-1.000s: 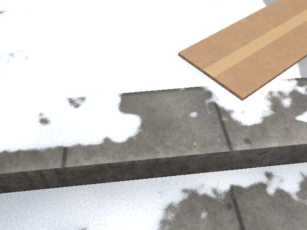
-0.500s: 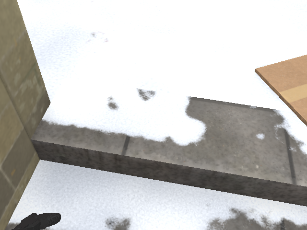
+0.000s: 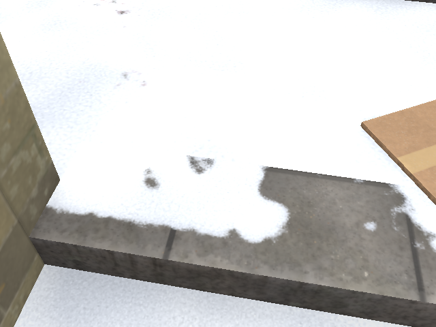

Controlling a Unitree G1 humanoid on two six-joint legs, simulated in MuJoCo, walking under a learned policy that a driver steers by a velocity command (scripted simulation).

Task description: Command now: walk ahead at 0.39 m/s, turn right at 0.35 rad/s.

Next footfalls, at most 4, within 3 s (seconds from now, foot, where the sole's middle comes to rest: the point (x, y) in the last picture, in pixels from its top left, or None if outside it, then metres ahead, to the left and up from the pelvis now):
0.04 right None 0.02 -0.14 -0.78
0.38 left None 0.34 0.04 -0.63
0.74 right None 0.32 -0.22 -0.63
1.66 right None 0.34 -0.20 -0.63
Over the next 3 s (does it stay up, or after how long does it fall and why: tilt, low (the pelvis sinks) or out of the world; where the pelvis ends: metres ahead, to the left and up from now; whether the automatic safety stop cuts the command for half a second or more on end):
stays up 1.00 -0.17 0.30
